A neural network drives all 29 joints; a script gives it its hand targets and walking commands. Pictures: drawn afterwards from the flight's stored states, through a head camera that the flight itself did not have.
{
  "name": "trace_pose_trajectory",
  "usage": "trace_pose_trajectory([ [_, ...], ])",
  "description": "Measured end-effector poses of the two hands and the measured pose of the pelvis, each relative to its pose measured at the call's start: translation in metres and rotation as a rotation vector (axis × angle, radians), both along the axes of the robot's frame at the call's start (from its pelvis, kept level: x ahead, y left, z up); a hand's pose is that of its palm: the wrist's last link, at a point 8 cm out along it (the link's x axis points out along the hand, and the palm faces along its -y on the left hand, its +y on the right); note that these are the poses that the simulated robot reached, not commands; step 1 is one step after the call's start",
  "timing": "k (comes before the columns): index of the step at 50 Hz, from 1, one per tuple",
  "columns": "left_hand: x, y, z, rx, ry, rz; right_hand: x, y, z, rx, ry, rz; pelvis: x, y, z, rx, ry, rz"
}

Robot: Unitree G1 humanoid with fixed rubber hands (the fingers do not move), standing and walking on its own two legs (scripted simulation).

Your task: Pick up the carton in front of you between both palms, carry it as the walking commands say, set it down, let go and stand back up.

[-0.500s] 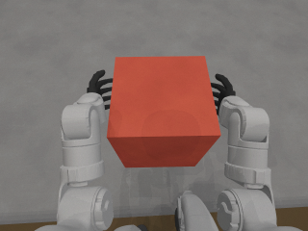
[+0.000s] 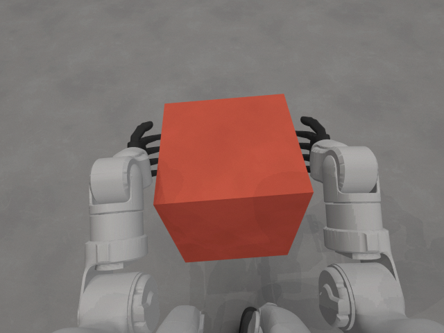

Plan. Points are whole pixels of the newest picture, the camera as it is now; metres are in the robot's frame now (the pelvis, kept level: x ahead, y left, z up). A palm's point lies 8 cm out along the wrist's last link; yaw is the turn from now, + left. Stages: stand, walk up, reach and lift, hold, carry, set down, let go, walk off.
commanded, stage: carry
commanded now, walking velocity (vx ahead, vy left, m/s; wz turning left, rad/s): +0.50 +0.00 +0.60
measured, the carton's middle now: (230, 184) +0.36 +0.01 +0.00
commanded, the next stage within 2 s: none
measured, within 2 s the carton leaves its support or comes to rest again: neither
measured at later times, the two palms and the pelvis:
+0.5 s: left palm (127, 55) +0.61 +0.21 +0.11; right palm (270, 37) +0.65 -0.09 +0.10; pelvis +0.29 +0.01 +0.00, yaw +13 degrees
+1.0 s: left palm out of the picture +0.87 +0.19 +0.08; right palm out of the picture +0.90 -0.11 +0.08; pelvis +0.62 +0.01 +0.01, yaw +6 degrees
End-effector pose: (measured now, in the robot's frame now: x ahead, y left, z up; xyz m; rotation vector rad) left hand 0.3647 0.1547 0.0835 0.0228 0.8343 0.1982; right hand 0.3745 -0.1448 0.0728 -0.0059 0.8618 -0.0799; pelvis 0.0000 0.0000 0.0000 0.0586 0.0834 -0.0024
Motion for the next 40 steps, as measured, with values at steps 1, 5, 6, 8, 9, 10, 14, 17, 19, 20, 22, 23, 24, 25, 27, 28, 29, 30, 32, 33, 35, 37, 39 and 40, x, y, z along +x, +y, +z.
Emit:
trace_pose_trajectory([
  [1, 0.006, 0.003, -0.005, -0.008, 0.001, 0.027, 0.011, 0.003, -0.006, 0.009, 0.003, 0.008, 0.007, -0.004, 0.002, 0.005, 0.006, 0.013],
  [5, 0.029, 0.013, -0.019, -0.036, -0.025, 0.123, 0.051, 0.014, -0.022, 0.051, -0.015, 0.027, 0.043, -0.014, 0.007, 0.007, 0.023, 0.059],
  [6, 0.035, 0.016, -0.021, -0.041, -0.033, 0.142, 0.060, 0.017, -0.025, 0.059, -0.020, 0.031, 0.054, -0.015, 0.007, 0.006, 0.024, 0.069],
  [8, 0.046, 0.021, -0.023, -0.048, -0.050, 0.172, 0.077, 0.024, -0.028, 0.069, -0.033, 0.042, 0.076, -0.017, 0.008, 0.002, 0.024, 0.088],
  [9, 0.053, 0.024, -0.024, -0.051, -0.058, 0.183, 0.086, 0.027, -0.028, 0.070, -0.041, 0.049, 0.088, -0.018, 0.008, 0.000, 0.021, 0.098],
  [10, 0.060, 0.028, -0.024, -0.052, -0.068, 0.192, 0.096, 0.031, -0.028, 0.070, -0.050, 0.056, 0.101, -0.018, 0.008, -0.003, 0.017, 0.107],
  [14, 0.098, 0.041, -0.017, -0.051, -0.123, 0.207, 0.141, 0.045, -0.019, 0.062, -0.106, 0.086, 0.153, -0.015, 0.004, -0.014, -0.006, 0.140],
  [17, 0.137, 0.049, -0.008, -0.044, -0.170, 0.189, 0.181, 0.053, -0.005, 0.040, -0.158, 0.102, 0.196, -0.008, -0.003, -0.027, -0.038, 0.159],
  [19, 0.169, 0.053, -0.001, -0.043, -0.207, 0.159, 0.208, 0.056, 0.008, 0.014, -0.199, 0.099, 0.227, -0.002, -0.010, -0.036, -0.060, 0.157],
  [20, 0.185, 0.053, 0.003, -0.043, -0.221, 0.143, 0.222, 0.056, 0.014, -0.002, -0.217, 0.099, 0.239, -0.001, -0.012, -0.026, -0.062, 0.169],
  [22, 0.212, 0.054, 0.011, -0.030, -0.218, 0.119, 0.246, 0.056, 0.022, -0.019, -0.217, 0.103, 0.260, 0.004, -0.011, -0.020, -0.064, 0.199],
  [23, 0.223, 0.054, 0.016, -0.020, -0.204, 0.112, 0.256, 0.057, 0.025, -0.018, -0.204, 0.104, 0.270, 0.007, -0.008, -0.024, -0.064, 0.212],
  [24, 0.233, 0.055, 0.020, -0.012, -0.188, 0.109, 0.266, 0.058, 0.028, -0.015, -0.188, 0.105, 0.281, 0.010, -0.004, -0.031, -0.061, 0.222],
  [25, 0.242, 0.057, 0.025, -0.007, -0.172, 0.110, 0.276, 0.059, 0.031, -0.012, -0.172, 0.109, 0.292, 0.013, 0.000, -0.038, -0.057, 0.229],
  [27, 0.260, 0.062, 0.032, -0.007, -0.148, 0.121, 0.297, 0.065, 0.037, -0.011, -0.147, 0.119, 0.313, 0.017, 0.008, -0.054, -0.049, 0.232],
  [28, 0.268, 0.066, 0.035, -0.011, -0.140, 0.130, 0.307, 0.069, 0.041, -0.013, -0.139, 0.125, 0.324, 0.019, 0.011, -0.061, -0.044, 0.231],
  [29, 0.277, 0.069, 0.037, -0.016, -0.135, 0.139, 0.318, 0.073, 0.045, -0.015, -0.134, 0.131, 0.335, 0.020, 0.015, -0.068, -0.040, 0.229],
  [30, 0.284, 0.072, 0.038, -0.024, -0.132, 0.149, 0.328, 0.076, 0.048, -0.017, -0.131, 0.137, 0.347, 0.020, 0.017, -0.075, -0.035, 0.226],
  [32, 0.299, 0.078, 0.039, -0.040, -0.129, 0.173, 0.348, 0.084, 0.053, -0.023, -0.126, 0.146, 0.372, 0.020, 0.022, -0.087, -0.028, 0.218],
  [33, 0.306, 0.080, 0.038, -0.049, -0.129, 0.186, 0.358, 0.086, 0.054, -0.024, -0.125, 0.147, 0.385, 0.020, 0.023, -0.093, -0.025, 0.214],
  [35, 0.321, 0.084, 0.034, -0.068, -0.132, 0.208, 0.377, 0.090, 0.054, -0.021, -0.124, 0.148, 0.411, 0.019, 0.024, -0.101, -0.022, 0.204],
  [37, 0.340, 0.084, 0.028, -0.086, -0.138, 0.223, 0.397, 0.091, 0.050, -0.014, -0.127, 0.140, 0.439, 0.017, 0.022, -0.104, -0.020, 0.191],
  [39, 0.362, 0.081, 0.020, -0.099, -0.145, 0.227, 0.416, 0.088, 0.042, -0.009, -0.132, 0.122, 0.468, 0.016, 0.017, -0.105, -0.020, 0.176],
  [40, 0.375, 0.079, 0.016, -0.106, -0.147, 0.226, 0.426, 0.084, 0.037, -0.004, -0.133, 0.109, 0.484, 0.015, 0.014, -0.105, -0.020, 0.168],
])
